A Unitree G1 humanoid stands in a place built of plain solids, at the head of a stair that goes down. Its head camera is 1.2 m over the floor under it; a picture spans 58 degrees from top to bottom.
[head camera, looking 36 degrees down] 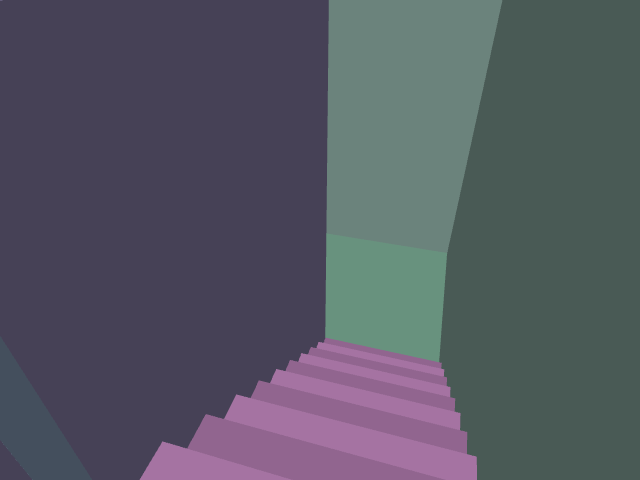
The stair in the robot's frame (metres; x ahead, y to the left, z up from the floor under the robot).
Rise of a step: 0.20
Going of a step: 0.24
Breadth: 1.10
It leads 16 degrees to the right of straight ahead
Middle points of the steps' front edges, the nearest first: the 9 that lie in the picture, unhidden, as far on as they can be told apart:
0.86 -0.07 -0.41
1.09 -0.13 -0.61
1.32 -0.20 -0.81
1.55 -0.26 -1.02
1.78 -0.32 -1.22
2.01 -0.39 -1.42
2.23 -0.45 -1.63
2.46 -0.52 -1.83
2.69 -0.58 -2.03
